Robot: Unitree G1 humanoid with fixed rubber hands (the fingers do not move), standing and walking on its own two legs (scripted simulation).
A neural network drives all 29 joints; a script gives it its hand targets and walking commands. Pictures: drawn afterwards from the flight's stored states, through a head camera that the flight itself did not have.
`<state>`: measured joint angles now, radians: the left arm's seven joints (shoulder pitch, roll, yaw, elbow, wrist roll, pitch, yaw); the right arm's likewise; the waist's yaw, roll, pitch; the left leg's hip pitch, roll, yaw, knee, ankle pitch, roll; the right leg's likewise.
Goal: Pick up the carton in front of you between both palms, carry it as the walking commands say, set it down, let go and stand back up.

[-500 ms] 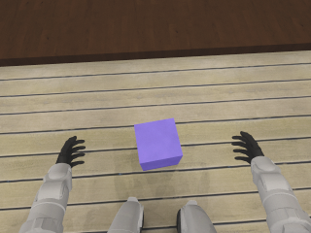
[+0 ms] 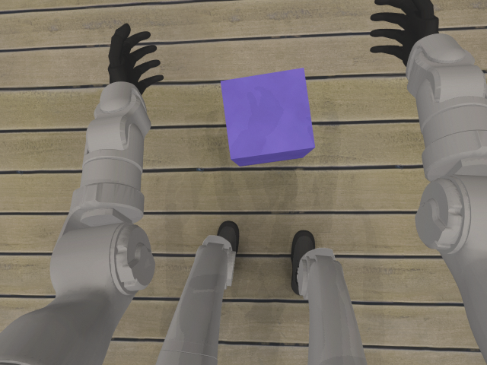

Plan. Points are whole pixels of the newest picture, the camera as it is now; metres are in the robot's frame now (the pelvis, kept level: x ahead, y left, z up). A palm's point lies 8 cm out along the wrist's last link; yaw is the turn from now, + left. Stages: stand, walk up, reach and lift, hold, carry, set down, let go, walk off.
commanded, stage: reach and lift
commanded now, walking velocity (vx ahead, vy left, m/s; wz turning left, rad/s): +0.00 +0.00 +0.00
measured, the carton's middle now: (267, 124) +0.54 +0.04 -0.53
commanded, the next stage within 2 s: none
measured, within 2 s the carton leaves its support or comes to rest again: leaves its support in 1.88 s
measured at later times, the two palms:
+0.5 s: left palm (171, 110) +0.49 +0.24 -0.27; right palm (356, 85) +0.58 -0.13 -0.28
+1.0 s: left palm (199, 128) +0.50 +0.22 -0.46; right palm (335, 112) +0.57 -0.13 -0.46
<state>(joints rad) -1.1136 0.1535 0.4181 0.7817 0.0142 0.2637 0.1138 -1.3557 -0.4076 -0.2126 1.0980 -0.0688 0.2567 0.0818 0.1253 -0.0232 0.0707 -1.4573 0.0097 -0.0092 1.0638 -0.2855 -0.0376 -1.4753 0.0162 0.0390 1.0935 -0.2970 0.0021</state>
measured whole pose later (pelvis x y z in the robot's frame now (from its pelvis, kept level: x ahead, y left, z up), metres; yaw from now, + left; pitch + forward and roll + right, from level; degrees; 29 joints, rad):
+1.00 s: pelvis -0.03 +0.00 -0.27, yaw +3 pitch +38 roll +3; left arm -1.49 0.25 0.29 1.08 -0.15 0.09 0.15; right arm -1.67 -0.50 0.03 1.25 0.16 0.11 -0.04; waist 0.09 0.03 0.42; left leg -2.24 -0.04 -0.02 2.11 -0.54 -0.07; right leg -2.25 0.05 0.07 2.16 -0.58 0.04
